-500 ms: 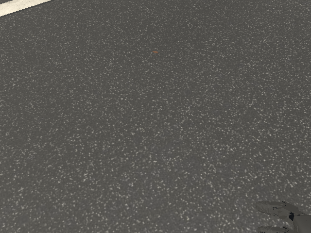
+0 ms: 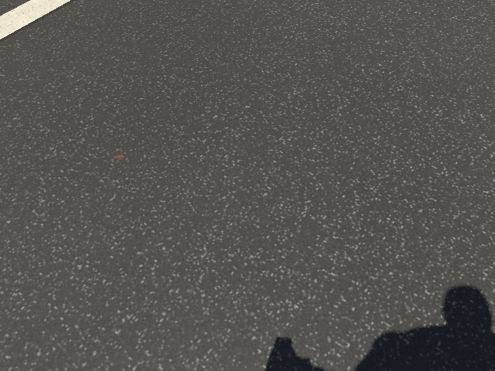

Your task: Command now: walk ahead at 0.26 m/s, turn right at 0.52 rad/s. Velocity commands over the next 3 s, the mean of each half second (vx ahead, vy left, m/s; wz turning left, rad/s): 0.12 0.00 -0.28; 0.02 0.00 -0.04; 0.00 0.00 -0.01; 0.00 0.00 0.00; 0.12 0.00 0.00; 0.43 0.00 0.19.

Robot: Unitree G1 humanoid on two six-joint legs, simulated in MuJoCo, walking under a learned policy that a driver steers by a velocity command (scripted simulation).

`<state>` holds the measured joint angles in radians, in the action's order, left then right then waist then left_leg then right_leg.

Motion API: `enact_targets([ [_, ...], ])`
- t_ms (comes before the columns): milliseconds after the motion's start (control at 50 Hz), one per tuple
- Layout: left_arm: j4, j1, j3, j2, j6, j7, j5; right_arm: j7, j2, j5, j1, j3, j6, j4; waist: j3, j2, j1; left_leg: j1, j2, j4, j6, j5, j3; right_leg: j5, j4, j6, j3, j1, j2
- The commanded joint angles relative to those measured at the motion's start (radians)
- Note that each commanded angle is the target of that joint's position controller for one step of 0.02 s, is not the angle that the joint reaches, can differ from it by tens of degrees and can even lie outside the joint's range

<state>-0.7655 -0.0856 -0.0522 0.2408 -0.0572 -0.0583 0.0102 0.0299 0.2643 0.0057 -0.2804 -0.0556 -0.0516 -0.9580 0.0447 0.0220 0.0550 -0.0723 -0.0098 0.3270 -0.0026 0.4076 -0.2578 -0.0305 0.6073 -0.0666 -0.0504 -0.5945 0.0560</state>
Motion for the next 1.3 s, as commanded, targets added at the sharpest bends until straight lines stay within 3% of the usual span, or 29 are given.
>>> enact_targets([
  [20,0.022,-0.259,-0.078,0.196,-0.012,0.000,0.000,0.019,0.198,0.013,0.062,-0.040,0.019,0.083,-0.160,-0.075,-0.184,0.077,0.202,0.457,0.051,-1.027,0.039,0.075,-0.131,-0.072,-0.036,0.354,-0.109],
  [40,0.020,-0.305,-0.098,0.289,-0.005,0.028,-0.006,0.011,0.124,-0.023,0.003,-0.016,0.006,0.109,-0.261,0.108,-0.156,0.327,0.121,0.768,-0.008,-0.439,0.039,0.490,-0.084,-0.138,0.204,0.638,0.075],
  [60,0.077,-0.237,-0.099,0.356,-0.006,0.032,-0.033,-0.012,0.037,-0.033,-0.123,0.017,-0.020,0.140,-0.447,0.267,-0.048,0.690,-0.083,1.147,-0.065,0.315,0.196,0.743,-0.095,-0.407,0.729,0.962,0.358],
  [80,0.100,-0.255,-0.081,0.271,0.005,0.029,-0.031,-0.028,0.154,-0.006,-0.047,-0.008,-0.038,0.124,-0.548,0.068,-0.144,0.703,-0.022,1.184,-0.038,0.262,0.376,0.646,-0.154,-0.378,0.672,0.934,0.332],
  [100,0.112,-0.180,-0.063,0.215,0.006,0.031,-0.022,-0.029,0.160,0.027,0.039,-0.012,-0.037,0.156,-0.414,0.034,-0.130,0.746,0.026,1.129,-0.015,0.173,0.359,0.544,-0.170,-0.320,0.519,0.816,0.287],
  [120,0.109,-0.123,-0.052,0.174,0.008,0.033,-0.003,-0.017,0.143,0.018,0.061,-0.011,-0.027,0.148,-0.271,-0.057,-0.093,0.748,0.073,1.031,-0.021,0.109,0.332,0.462,-0.201,-0.262,0.410,0.645,0.229],
  [140,0.112,-0.088,-0.041,0.142,0.010,0.039,-0.001,-0.004,0.151,0.007,0.065,-0.018,-0.008,0.142,-0.211,-0.039,-0.068,0.700,0.099,0.960,-0.025,0.071,0.329,0.400,-0.234,-0.238,0.359,0.511,0.200],
  [160,0.113,-0.073,-0.039,0.144,0.012,0.040,-0.016,0.000,0.153,0.005,0.046,-0.023,0.013,0.140,-0.183,-0.004,-0.041,0.612,0.105,0.930,-0.028,0.046,0.325,0.374,-0.268,-0.229,0.325,0.395,0.174],
  [180,0.111,-0.063,-0.041,0.155,0.009,0.038,-0.026,0.005,0.141,0.001,0.019,-0.023,0.027,0.134,-0.175,0.015,-0.024,0.561,0.094,0.902,-0.037,0.025,0.311,0.386,-0.287,-0.232,0.296,0.329,0.156],
  [220,0.103,-0.059,-0.044,0.168,0.002,0.042,-0.030,0.015,0.114,-0.004,-0.001,-0.019,0.036,0.129,-0.182,0.038,-0.012,0.537,0.086,0.805,-0.054,-0.011,0.303,0.445,-0.293,-0.232,0.242,0.302,0.137],
  [260,0.095,-0.055,-0.041,0.165,0.007,0.052,-0.027,0.021,0.105,-0.008,0.020,-0.016,0.039,0.132,-0.203,0.052,-0.019,0.542,0.090,0.707,-0.070,-0.056,0.307,0.411,-0.290,-0.221,0.224,0.326,0.132],
  [300,0.093,-0.040,-0.037,0.160,0.019,0.062,-0.027,0.022,0.102,-0.006,0.052,-0.014,0.045,0.135,-0.204,0.069,-0.031,0.517,0.096,0.606,-0.076,-0.113,0.309,0.241,-0.303,-0.199,0.215,0.323,0.118],
  [360,0.080,-0.035,-0.029,0.151,0.033,0.067,-0.034,0.020,0.105,0.000,0.104,-0.014,0.051,0.141,-0.164,0.096,-0.056,0.460,0.089,0.470,-0.074,-0.150,0.301,-0.030,-0.332,-0.181,0.232,0.288,0.109],
  [420,0.059,-0.043,-0.017,0.130,0.040,0.065,-0.030,0.011,0.101,-0.002,0.109,-0.015,0.041,0.139,-0.133,0.101,-0.057,0.397,0.069,0.314,-0.054,-0.137,0.283,-0.128,-0.295,-0.159,0.264,0.301,0.111],
  [460,0.039,-0.068,0.000,0.092,0.040,0.064,-0.021,0.000,0.093,-0.020,0.074,-0.011,0.027,0.124,-0.124,0.063,-0.027,0.264,0.069,0.094,-0.019,-0.312,0.282,-0.143,-0.236,-0.088,0.251,0.276,0.069],
  [480,0.033,-0.103,0.009,0.070,0.033,0.064,-0.032,0.000,0.144,-0.034,0.058,-0.017,0.021,0.126,-0.135,-0.010,-0.048,0.205,0.166,0.069,0.013,-0.465,0.385,-0.178,-0.162,-0.032,0.216,0.254,0.018],
  [500,0.030,-0.178,0.004,0.063,0.025,0.059,-0.036,0.004,0.213,-0.028,0.107,-0.031,0.023,0.127,-0.126,-0.176,-0.137,0.220,0.234,0.091,0.081,-0.511,0.441,-0.277,-0.121,0.008,0.127,0.225,-0.077],
  [520,0.031,-0.130,0.005,0.071,0.026,0.061,-0.042,-0.002,0.138,-0.021,0.132,-0.018,0.024,0.122,-0.129,-0.207,-0.112,0.334,0.226,0.058,0.105,-0.313,0.447,-0.255,-0.127,0.034,0.101,0.327,-0.075],
  [540,0.036,-0.080,-0.002,0.096,0.033,0.063,-0.037,-0.008,0.100,-0.021,0.146,-0.009,0.021,0.123,-0.102,-0.179,-0.093,0.373,0.176,0.050,0.072,-0.192,0.413,-0.207,-0.131,0.034,0.108,0.361,-0.068],
  [600,0.028,-0.064,-0.010,0.105,0.057,0.070,-0.029,-0.010,0.111,-0.019,0.123,-0.009,0.005,0.106,-0.069,-0.128,-0.067,0.371,0.115,0.083,0.017,-0.197,0.344,-0.115,-0.139,0.012,0.138,0.361,-0.046],
  [660,0.011,-0.071,-0.011,0.092,0.052,0.070,-0.024,-0.003,0.103,-0.010,0.091,-0.006,0.004,0.084,-0.080,-0.074,-0.050,0.322,0.100,0.124,0.018,-0.285,0.324,-0.045,-0.135,0.008,0.143,0.359,-0.041],
  [780,-0.031,-0.080,-0.016,0.083,0.050,0.076,-0.018,0.001,0.094,-0.008,0.105,-0.003,0.017,0.060,-0.089,-0.027,-0.043,0.289,0.086,0.147,0.027,-0.345,0.311,0.019,-0.127,0.020,0.143,0.383,-0.037],
  [1300,-0.228,-0.090,-0.011,0.079,0.057,0.098,-0.013,0.005,0.066,-0.010,0.089,0.011,0.031,-0.081,-0.021,-0.024,-0.049,0.295,0.045,0.081,0.022,-0.238,0.285,-0.067,-0.178,0.041,0.123,0.410,-0.038],
])
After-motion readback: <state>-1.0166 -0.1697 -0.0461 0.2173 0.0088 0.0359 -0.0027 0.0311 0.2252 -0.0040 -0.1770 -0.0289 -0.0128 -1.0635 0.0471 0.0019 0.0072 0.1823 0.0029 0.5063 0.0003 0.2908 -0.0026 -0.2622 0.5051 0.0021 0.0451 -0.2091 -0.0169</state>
